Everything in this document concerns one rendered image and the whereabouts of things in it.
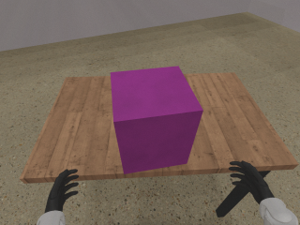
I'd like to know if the right robot forearm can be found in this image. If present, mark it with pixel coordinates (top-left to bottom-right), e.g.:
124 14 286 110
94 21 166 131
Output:
259 197 298 225

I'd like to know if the left robot forearm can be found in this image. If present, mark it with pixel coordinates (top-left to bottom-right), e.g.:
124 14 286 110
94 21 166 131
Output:
37 210 66 225

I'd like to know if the table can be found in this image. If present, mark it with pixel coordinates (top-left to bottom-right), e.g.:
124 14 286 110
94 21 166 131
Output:
19 72 299 218

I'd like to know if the robot right hand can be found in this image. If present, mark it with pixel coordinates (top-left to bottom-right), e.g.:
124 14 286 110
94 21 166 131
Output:
229 160 275 204

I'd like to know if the robot left hand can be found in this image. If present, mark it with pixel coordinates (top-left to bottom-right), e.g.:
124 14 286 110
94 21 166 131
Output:
44 169 79 213

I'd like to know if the carton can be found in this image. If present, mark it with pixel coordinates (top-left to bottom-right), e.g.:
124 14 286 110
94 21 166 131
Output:
110 66 203 174

